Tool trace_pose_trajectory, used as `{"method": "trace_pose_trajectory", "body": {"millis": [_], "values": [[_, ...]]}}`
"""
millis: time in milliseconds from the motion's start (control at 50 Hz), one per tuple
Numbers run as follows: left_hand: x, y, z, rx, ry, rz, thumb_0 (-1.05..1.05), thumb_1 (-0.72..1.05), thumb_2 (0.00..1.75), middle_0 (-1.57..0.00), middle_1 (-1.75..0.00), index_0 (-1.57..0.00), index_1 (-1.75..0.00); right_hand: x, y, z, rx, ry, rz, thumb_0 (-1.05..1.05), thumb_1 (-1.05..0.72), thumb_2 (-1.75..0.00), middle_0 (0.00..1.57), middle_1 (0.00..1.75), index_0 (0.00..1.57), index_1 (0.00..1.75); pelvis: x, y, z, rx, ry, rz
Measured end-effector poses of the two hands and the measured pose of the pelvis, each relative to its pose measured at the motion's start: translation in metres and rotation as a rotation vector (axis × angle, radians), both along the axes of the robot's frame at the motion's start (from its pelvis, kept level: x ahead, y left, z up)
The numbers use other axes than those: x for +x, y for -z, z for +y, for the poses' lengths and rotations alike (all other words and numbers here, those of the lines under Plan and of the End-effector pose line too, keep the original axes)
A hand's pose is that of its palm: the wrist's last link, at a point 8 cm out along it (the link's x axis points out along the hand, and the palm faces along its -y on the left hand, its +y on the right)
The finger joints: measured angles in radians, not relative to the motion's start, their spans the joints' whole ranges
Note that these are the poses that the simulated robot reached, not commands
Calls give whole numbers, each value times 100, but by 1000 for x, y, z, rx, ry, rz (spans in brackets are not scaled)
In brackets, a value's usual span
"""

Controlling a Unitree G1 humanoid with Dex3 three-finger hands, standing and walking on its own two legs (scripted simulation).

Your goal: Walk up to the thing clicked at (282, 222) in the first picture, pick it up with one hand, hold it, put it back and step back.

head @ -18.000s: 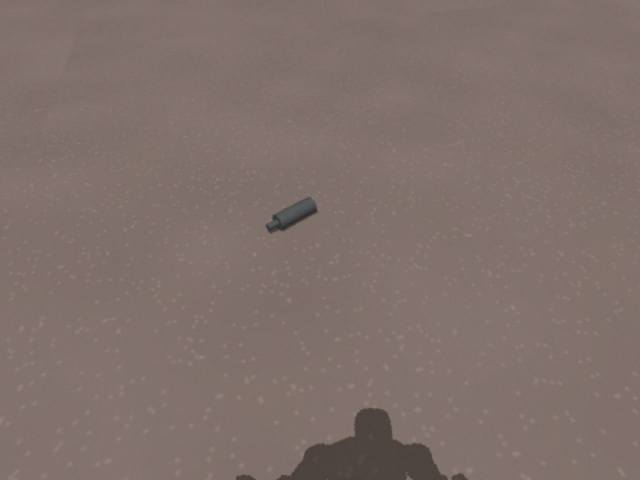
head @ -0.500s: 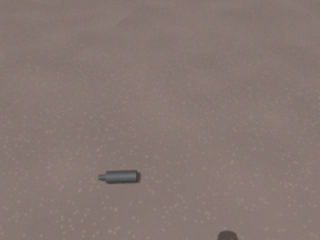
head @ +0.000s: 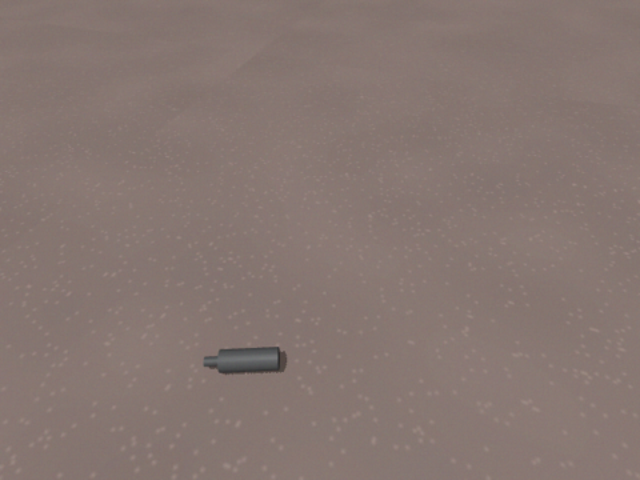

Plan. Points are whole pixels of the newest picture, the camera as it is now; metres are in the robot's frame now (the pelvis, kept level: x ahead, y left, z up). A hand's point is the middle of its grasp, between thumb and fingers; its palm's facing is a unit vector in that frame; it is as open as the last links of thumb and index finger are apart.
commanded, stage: stand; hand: left
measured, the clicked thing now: (241, 360) +0.70 +0.29 -0.74
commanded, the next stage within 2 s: walk up in 0.68 s
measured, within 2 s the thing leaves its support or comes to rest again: neither
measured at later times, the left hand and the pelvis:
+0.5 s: hand out of the picture +0.07 +0.24 -0.16, palm faces -0.05 -0.94 -0.34, open 7.4 cm; pelvis +0.00 -0.01 +0.00, yaw +0 degrees
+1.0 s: hand out of the picture +0.07 +0.31 -0.17, palm faces +0.05 -0.93 -0.36, open 7.4 cm; pelvis +0.07 +0.03 -0.02, yaw +3 degrees
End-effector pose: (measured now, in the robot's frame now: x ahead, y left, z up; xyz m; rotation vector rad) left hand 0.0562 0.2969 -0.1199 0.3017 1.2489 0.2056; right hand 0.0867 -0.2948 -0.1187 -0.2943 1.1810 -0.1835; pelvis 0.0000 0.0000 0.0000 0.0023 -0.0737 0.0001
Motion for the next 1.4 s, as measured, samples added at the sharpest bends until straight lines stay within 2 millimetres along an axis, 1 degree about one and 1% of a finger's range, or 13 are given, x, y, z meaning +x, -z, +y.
{"method": "trace_pose_trajectory", "body": {"millis": [140, 360, 520, 700, 780, 840, 920, 960, 1000, 1060, 1220, 1320, 1400], "values": [[-7, -2, -5, 8, 12, -3, 0, 90, 90, -21, -30, -21, -30, -22, 4, -7, 5, 17, 29, 0, -90, -90, 20, 30, 20, 30, -7, 0, -6, 1, 0, -3], [-4, -2, -9, 12, 34, -1, 0, 90, 90, -21, -30, -21, -30, -54, 8, -16, 2, 41, 98, 0, -90, -90, 20, 30, 20, 30, -10, 2, -11, -1, 3, 16], [9, -1, -10, 6, 45, -4, 0, 90, 90, -21, -30, -21, -30, -57, 8, -16, -4, 46, 121, 0, -90, -90, 20, 30, 20, 30, -4, 1, -11, 0, 6, 26], [27, -3, -11, -2, 47, -26, 0, 90, 90, -21, -30, -21, -30, -32, 7, -13, 1, 26, 84, 0, -90, -90, 20, 30, 20, 30, 7, 1, -10, 1, 6, 31], [30, -9, -6, -7, 17, -71, 0, 90, 90, -21, -30, -21, -30, -18, 2, -17, 1, 5, 58, 0, -90, -90, 20, 30, 20, 30, 20, 0, -9, -9, -11, 44], [24, -8, 8, 10, -20, -89, 0, 90, 90, -21, -30, -21, -30, -1, -1, -20, -29, -27, 63, 0, -90, -90, 20, 30, 20, 30, 29, 3, -5, -1, -28, 39], [6, -4, 31, 21, -71, -29, 0, 90, 90, -21, -30, -21, -30, 32, -9, -17, -65, -61, 41, 0, -90, -90, 20, 30, 20, 30, 45, 6, 11, -32, -43, 24], [2, 3, 45, 20, -84, 13, 0, 90, 90, -21, -30, -21, -30, 49, -13, -11, -80, -70, 12, 0, -90, -90, 20, 30, 20, 30, 57, 10, 20, -37, -49, 21], [6, 15, 60, 22, -84, 46, 0, 90, 90, -21, -30, -21, -30, 61, -13, -5, -105, -69, -21, 0, -90, -90, 20, 30, 20, 30, 69, 19, 29, -24, -50, 16], [24, 23, 68, 18, -68, 74, 0, 90, 90, -21, -30, -21, -30, 68, -14, 4, -121, -44, -41, 0, -90, -90, 20, 30, 20, 30, 86, 22, 37, -5, -43, 13], [103, 9, 64, -17, -1, 20, 0, 90, 90, -21, -30, -21, -30, 84, -23, 18, -90, -1, -5, 0, -90, -90, 20, 30, 20, 30, 140, 8, 41, 1, -28, 4], [164, 1, 55, -8, 46, -8, 0, 90, 90, -21, -30, -21, -30, 110, -13, 11, -62, 9, 12, 0, -90, -90, 20, 30, 21, 30, 179, 10, 32, 14, -11, 7], [227, -2, 39, 17, 78, -56, 0, 90, 90, -21, -30, -21, -30, 139, 5, -5, -40, 21, 26, 0, -90, -90, 20, 30, 21, 30, 217, 20, 17, 28, -4, 19]]}}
